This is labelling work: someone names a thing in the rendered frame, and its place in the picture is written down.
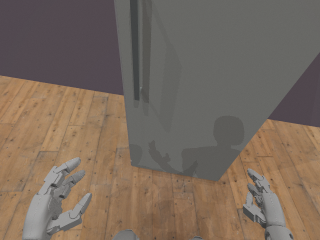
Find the handle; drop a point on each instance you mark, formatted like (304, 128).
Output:
(135, 37)

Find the robot right forearm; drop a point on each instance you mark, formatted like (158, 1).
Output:
(277, 232)

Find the fridge door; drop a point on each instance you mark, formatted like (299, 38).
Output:
(211, 72)

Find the robot left thigh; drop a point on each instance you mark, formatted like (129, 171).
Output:
(126, 235)

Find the robot left hand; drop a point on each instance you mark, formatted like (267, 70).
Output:
(47, 202)

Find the robot right hand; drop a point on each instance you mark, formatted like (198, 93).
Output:
(269, 211)

